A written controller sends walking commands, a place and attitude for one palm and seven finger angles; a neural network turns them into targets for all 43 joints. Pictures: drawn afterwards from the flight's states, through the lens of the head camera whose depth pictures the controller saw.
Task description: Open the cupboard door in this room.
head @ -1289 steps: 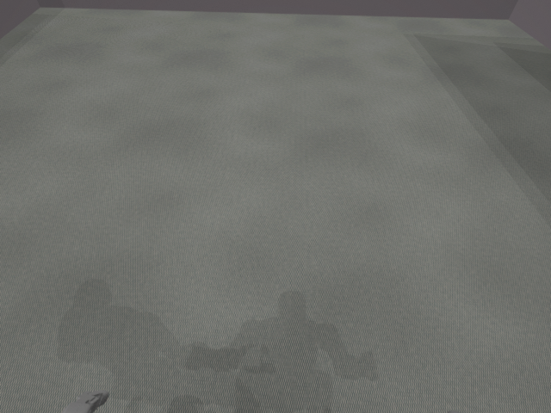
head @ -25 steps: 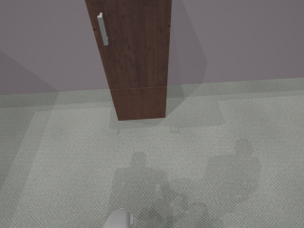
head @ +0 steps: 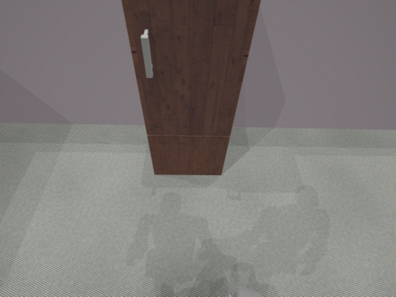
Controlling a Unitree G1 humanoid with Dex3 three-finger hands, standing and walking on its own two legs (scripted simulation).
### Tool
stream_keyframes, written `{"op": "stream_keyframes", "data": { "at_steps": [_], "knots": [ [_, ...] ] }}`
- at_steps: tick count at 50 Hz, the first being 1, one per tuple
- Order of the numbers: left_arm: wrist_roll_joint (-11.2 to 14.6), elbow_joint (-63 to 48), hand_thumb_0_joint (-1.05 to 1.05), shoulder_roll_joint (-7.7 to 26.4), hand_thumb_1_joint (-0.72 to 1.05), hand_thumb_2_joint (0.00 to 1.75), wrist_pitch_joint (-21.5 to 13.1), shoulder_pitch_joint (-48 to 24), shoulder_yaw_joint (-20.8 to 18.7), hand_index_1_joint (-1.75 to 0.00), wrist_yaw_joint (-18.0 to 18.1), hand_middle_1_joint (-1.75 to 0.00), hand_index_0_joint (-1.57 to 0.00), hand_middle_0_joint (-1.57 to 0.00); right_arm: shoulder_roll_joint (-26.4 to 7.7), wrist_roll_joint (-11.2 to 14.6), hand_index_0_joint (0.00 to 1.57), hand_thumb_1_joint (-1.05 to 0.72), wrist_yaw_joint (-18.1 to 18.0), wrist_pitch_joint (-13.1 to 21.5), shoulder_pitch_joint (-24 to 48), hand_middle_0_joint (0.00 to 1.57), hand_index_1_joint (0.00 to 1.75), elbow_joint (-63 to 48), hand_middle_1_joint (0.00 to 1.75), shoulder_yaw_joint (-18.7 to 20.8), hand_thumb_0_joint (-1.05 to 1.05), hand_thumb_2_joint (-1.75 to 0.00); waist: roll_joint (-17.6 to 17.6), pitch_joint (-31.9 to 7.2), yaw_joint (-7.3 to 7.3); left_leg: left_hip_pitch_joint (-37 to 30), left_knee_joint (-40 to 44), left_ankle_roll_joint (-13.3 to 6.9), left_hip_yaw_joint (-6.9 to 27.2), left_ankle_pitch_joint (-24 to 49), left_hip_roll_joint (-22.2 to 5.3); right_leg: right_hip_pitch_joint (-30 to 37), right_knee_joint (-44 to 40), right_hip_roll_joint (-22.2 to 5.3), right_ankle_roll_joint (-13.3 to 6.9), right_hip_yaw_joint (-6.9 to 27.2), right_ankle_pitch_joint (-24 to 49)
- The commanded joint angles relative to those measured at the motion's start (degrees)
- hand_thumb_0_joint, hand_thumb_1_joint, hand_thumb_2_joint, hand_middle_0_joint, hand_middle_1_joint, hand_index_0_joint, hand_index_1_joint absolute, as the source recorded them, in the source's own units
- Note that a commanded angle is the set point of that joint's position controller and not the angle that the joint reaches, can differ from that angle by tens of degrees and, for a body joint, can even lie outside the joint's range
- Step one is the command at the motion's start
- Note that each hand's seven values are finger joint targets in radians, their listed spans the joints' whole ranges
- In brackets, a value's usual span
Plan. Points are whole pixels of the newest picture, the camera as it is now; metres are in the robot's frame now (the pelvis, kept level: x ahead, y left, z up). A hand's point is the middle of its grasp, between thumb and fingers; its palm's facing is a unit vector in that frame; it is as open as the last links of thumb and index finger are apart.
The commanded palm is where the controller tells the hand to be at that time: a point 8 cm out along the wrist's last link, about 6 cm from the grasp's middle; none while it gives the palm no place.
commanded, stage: take the last steps up to it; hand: left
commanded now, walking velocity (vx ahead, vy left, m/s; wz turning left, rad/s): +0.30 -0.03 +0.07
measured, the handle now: (148, 54) +0.79 +0.21 +0.05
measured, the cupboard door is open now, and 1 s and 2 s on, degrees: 0 0 0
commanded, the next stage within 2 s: come to a stop and stand still in 0.70 s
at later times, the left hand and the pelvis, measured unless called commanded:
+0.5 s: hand out of the picture +0.01 +0.12 -0.15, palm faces +0.16 -0.97 -0.19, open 7.3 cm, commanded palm none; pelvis +0.11 -0.03 +0.01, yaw +4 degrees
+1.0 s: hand (122, 219) +0.32 +0.22 -0.17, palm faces +0.08 -0.97 -0.24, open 7.3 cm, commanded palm none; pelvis +0.25 +0.01 +0.00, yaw +2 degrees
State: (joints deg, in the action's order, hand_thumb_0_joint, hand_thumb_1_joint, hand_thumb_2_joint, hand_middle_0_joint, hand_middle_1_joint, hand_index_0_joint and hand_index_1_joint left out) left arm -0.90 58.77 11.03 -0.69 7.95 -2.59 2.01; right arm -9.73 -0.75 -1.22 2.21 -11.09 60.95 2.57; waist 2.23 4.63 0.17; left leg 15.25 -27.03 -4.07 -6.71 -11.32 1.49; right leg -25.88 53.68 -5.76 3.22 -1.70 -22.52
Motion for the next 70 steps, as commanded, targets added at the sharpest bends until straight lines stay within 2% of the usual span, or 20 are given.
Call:
{"op": "stream_keyframes", "data": {
  "at_steps": [1,7,9,10,14,17,27,30,31,32,33,37,46,49,51,54,58,66,67,70],
  "knots": [
    [-0.4,-0.8,0.00,0.7,0.90,0.90,0.9,7.3,0.2,-0.30,-1.0,-0.30,-0.20,-0.20,-6.6,-0.6,0.20,-0.90,0.0,0.3,-3.6,0.20,0.30,-1.7,0.30,1.3,0.00,-0.90,-9.9,-5.5,-0.58,-0.6,11.7,-6.0,13.9,10.7,-15.1,6.2,-7.0,0.2,-0.4,-1.2,1.5],
    [-0.7,0.7,0.00,2.4,0.90,0.90,-0.6,10.1,0.2,-0.30,-1.9,-0.30,-0.20,-0.20,-6.5,-0.6,0.20,-0.90,0.3,-0.6,-4.9,0.20,0.30,-0.4,0.30,1.5,0.00,-0.90,-5.5,-1.4,-2.62,7.0,7.3,-2.0,14.7,-15.9,-11.9,19.5,-27.3,2.1,-1.6,-3.7,6.2],
    [-1.1,2.3,0.00,8.3,0.90,0.90,-1.6,16.0,-1.1,-0.30,-1.3,-0.30,-0.20,-0.20,-1.6,0.0,0.20,-0.90,0.7,-0.3,-4.1,0.20,0.30,-2.4,0.30,0.5,0.00,-0.90,14.9,0.2,-4.87,21.3,-12.4,3.2,3.1,-19.7,-1.4,27.3,-40.6,-12.9,-7.5,17.8,-8.2],
    [-0.4,2.1,0.00,10.7,0.90,0.90,-1.4,18.6,-1.6,-0.30,-0.9,-0.30,-0.20,-0.20,-4.2,-0.3,0.20,-0.90,1.0,-0.7,-0.7,0.20,0.30,-4.2,0.30,1.0,0.00,-0.90,15.4,2.0,-6.63,23.2,-22.4,3.4,3.8,-21.8,-2.7,22.9,-47.4,-19.7,-12.5,27.2,-15.5],
    [-0.2,1.1,0.00,4.3,0.90,0.90,-2.6,13.4,-1.1,-0.30,-0.7,-0.30,-0.20,-0.20,-2.9,-0.8,0.20,-0.90,2.0,-1.5,-2.8,0.20,0.30,-2.2,0.30,1.8,0.00,-0.90,2.2,5.9,-1.59,21.2,-33.0,3.6,6.6,-8.8,-6.9,15.3,-46.5,-14.1,-11.2,15.0,-6.7],
    [0.0,1.7,0.00,3.5,0.90,0.90,-3.5,14.2,-0.4,-0.30,-0.9,-0.30,-0.20,-0.20,-1.3,-0.7,0.20,-0.90,2.4,-1.8,-4.7,0.20,0.30,-1.3,0.30,1.7,0.00,-0.90,3.0,3.0,-0.37,17.9,-32.3,4.7,5.0,-2.7,-6.8,15.3,-45.6,-10.2,-9.4,5.9,4.6],
    [-0.7,6.1,0.00,4.8,0.90,0.90,-3.5,21.0,-0.6,-0.30,-0.9,-0.30,-0.20,-0.20,-0.7,-0.2,0.20,-0.90,2.7,-0.4,5.0,0.20,0.30,-5.0,0.30,0.5,0.00,-0.90,6.7,0.4,-3.32,11.0,-10.1,4.4,0.3,-4.6,-5.5,22.1,-39.3,-10.7,-10.9,1.9,22.6],
    [-0.1,6.5,0.00,4.0,0.90,0.90,-3.0,19.6,-0.4,-0.30,-0.8,-0.30,-0.20,-0.20,-2.7,-0.5,0.20,-0.90,1.8,0.8,-3.5,0.20,0.30,-1.8,0.30,0.6,0.00,-0.90,3.8,-3.8,1.02,-6.6,1.2,3.6,-1.7,2.1,-3.4,17.3,-27.4,-6.6,-7.9,-2.2,28.4],
    [0.1,6.2,0.00,2.3,0.90,0.90,-2.9,20.5,0.0,-0.30,-1.0,-0.30,-0.20,-0.20,-6.7,-0.6,0.20,-0.90,1.2,1.3,-10.1,0.20,0.30,0.0,0.30,1.5,0.00,-0.90,-4.1,-8.3,3.35,-19.6,1.8,1.8,4.5,6.5,-8.9,9.1,-16.5,-3.6,-5.9,-3.9,21.4],
    [0.4,5.0,0.00,-0.6,0.90,0.90,-2.9,21.3,0.6,-0.30,-1.3,-0.30,-0.20,-0.20,-12.1,-0.9,0.20,-0.90,0.5,1.5,-16.3,0.20,0.30,1.3,0.30,2.8,0.00,-0.90,-17.2,-12.8,5.00,-29.6,3.9,-3.5,21.8,15.4,-23.4,-3.6,-2.9,2.5,-3.1,-7.7,-5.0],
    [0.0,3.8,0.00,-0.2,0.90,0.90,-2.8,18.7,0.7,-0.30,-1.0,-0.30,-0.20,-0.20,-13.4,-0.3,0.20,-0.90,0.1,0.7,-18.9,0.20,0.30,2.3,0.30,2.8,0.00,-0.90,-16.6,-12.7,5.81,-28.3,7.1,-7.5,25.0,19.9,-27.7,-7.0,6.5,3.0,-3.6,-3.8,-13.9],
    [-0.2,4.5,0.00,-1.1,0.90,0.90,-1.9,13.6,0.1,-0.30,-1.7,-0.30,-0.20,-0.20,-5.7,-0.4,0.20,-0.90,-0.4,1.3,-7.8,0.20,0.30,0.6,0.30,0.8,0.00,-0.90,-8.4,-0.7,1.52,-10.0,11.2,-6.5,13.4,22.3,-22.3,-5.7,10.9,-2.2,-2.9,0.0,-3.2],
    [-0.1,1.9,0.00,-0.2,0.90,0.90,1.1,10.9,0.0,-0.30,-0.9,-0.30,-0.20,-0.20,-5.5,-0.5,0.20,-0.90,-1.3,0.5,-3.0,0.20,0.30,-0.8,0.30,0.8,0.00,-0.90,-10.7,-0.6,-1.55,-5.1,6.9,-2.8,3.9,38.8,-17.6,6.5,-12.1,0.6,-1.8,-2.4,7.7],
    [-0.4,0.5,0.00,2.4,0.90,0.90,1.4,10.4,-0.4,-0.30,-0.9,-0.30,-0.20,-0.20,-6.8,-0.5,0.20,-0.90,-1.4,-0.9,-2.8,0.20,0.30,-0.4,0.30,1.6,0.00,-0.90,-9.8,0.4,-2.26,-5.6,2.3,-0.9,4.2,33.6,-16.4,9.6,-21.2,0.9,-2.1,-3.4,12.3],
    [-0.7,0.3,0.00,6.5,0.90,0.90,0.6,11.5,-0.9,-0.30,-0.5,-0.30,-0.20,-0.20,-5.4,-0.1,0.20,-0.90,-1.1,-1.7,-4.8,0.20,0.30,-0.4,0.30,1.9,0.00,-0.90,-1.4,-2.0,-2.61,-1.3,-5.3,3.1,2.1,18.8,-11.1,17.3,-25.6,-3.6,-3.6,1.2,40.7],
    [-0.1,-0.5,0.00,11.2,0.90,0.90,0.1,10.4,-1.8,-0.30,0.0,-0.30,-0.20,-0.20,-2.9,1.1,0.20,-0.90,-0.9,-3.9,-6.5,0.20,0.30,-0.8,0.30,1.9,0.00,-0.90,12.6,-8.9,-2.61,3.0,-27.5,5.3,3.7,-25.8,-3.0,20.6,-29.3,-18.4,-16.5,12.0,65.6],
    [-0.4,-3.6,0.00,9.8,0.90,0.90,0.9,3.5,-2.0,-0.30,0.9,-0.30,-0.20,-0.20,-3.5,0.7,0.20,-0.90,-0.3,-4.7,-4.7,0.20,0.30,-1.1,0.30,1.9,0.00,-0.90,5.8,-8.5,-1.64,7.5,-37.4,5.7,8.2,-20.7,-2.9,18.4,-29.9,-15.1,-15.5,8.5,51.5],
    [-1.2,-4.2,0.00,10.2,0.90,0.90,1.4,2.7,-2.6,-0.30,0.3,-0.30,-0.20,-0.20,-2.6,0.6,0.20,-0.90,0.7,-3.7,-6.4,0.20,0.30,-1.8,0.30,1.0,0.00,-0.90,9.2,-10.1,-1.26,0.0,-13.8,6.0,3.9,-14.6,-2.2,14.8,-34.6,-10.2,-11.8,8.4,18.0],
    [-1.1,-5.5,0.00,11.7,0.90,0.90,0.8,2.5,-2.2,-0.30,2.9,-0.30,-0.20,-0.20,-7.8,0.8,0.20,-0.90,0.3,-1.9,-11.5,0.20,0.30,-5.0,0.30,1.8,0.00,-0.90,-0.8,-24.6,4.54,-3.0,-3.8,6.8,2.1,-11.2,-1.8,27.8,-21.6,-11.3,-10.5,10.4,45.8],
    [0.2,-4.9,0.00,3.3,0.90,0.90,2.4,7.1,0.5,-0.30,1.0,-0.30,-0.20,-0.20,-10.4,-0.7,0.20,-0.90,-0.7,-1.4,-6.3,0.20,0.30,-8.1,0.30,1.0,0.00,-0.90,-25.2,-11.7,0.37,-6.7,9.7,1.3,16.4,11.7,-15.0,3.9,-12.3,3.0,-3.6,-3.2,-1.4]
  ]
}}
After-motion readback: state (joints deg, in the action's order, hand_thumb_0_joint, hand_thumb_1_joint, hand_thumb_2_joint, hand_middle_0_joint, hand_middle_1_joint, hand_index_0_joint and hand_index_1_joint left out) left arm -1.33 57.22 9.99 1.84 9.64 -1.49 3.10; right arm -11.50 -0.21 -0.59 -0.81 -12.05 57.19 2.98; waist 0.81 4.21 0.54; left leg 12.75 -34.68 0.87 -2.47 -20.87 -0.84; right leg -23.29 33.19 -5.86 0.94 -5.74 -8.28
